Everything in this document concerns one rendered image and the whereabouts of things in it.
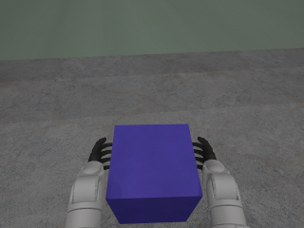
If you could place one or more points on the right robot forearm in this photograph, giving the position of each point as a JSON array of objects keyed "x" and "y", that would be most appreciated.
[{"x": 224, "y": 201}]

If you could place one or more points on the robot left hand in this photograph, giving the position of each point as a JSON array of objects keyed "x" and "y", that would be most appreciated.
[{"x": 97, "y": 153}]

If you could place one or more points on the left robot forearm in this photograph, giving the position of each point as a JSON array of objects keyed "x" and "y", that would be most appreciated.
[{"x": 85, "y": 204}]

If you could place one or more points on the robot right hand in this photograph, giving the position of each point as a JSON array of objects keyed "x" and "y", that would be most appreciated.
[{"x": 207, "y": 152}]

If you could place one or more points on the carton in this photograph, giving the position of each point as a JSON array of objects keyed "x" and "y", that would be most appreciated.
[{"x": 153, "y": 175}]

